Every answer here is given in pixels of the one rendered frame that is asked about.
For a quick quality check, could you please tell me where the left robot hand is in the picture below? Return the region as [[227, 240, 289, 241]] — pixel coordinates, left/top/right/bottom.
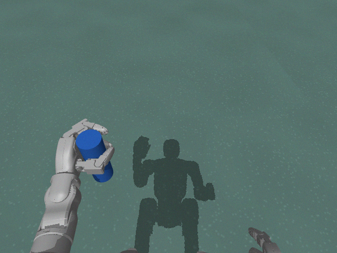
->
[[55, 119, 115, 177]]

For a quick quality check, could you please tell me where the right robot hand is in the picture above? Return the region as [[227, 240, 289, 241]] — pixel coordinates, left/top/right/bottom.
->
[[249, 227, 281, 253]]

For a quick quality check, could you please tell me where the left robot arm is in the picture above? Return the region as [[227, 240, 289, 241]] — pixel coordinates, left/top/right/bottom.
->
[[29, 172, 82, 253]]

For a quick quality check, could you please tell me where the can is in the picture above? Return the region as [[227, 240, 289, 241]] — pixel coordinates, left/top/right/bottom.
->
[[76, 130, 113, 182]]

